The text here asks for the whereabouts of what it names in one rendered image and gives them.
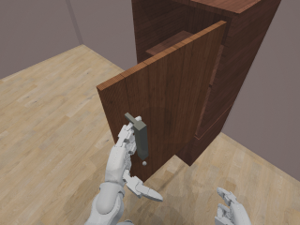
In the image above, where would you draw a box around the robot right hand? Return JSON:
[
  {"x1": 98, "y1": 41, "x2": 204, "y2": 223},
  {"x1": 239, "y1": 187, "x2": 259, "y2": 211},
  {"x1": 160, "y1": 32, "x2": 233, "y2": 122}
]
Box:
[{"x1": 215, "y1": 187, "x2": 252, "y2": 225}]

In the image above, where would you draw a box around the cupboard door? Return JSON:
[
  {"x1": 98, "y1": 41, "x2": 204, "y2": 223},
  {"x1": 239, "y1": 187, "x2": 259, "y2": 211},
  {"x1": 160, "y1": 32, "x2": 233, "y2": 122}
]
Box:
[{"x1": 96, "y1": 21, "x2": 227, "y2": 183}]

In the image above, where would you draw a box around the handle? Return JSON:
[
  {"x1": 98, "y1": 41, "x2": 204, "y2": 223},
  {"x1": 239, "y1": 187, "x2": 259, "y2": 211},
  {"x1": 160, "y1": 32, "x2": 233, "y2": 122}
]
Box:
[{"x1": 125, "y1": 112, "x2": 149, "y2": 160}]

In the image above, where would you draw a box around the robot left hand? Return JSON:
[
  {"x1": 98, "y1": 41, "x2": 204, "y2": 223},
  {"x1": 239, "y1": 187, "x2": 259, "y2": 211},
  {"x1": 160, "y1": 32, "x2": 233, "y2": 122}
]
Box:
[{"x1": 104, "y1": 116, "x2": 163, "y2": 203}]

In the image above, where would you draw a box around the robot left forearm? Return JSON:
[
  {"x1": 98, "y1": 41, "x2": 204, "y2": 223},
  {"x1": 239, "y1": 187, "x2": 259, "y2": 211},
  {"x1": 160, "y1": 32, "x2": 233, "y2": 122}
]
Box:
[{"x1": 84, "y1": 182, "x2": 126, "y2": 225}]

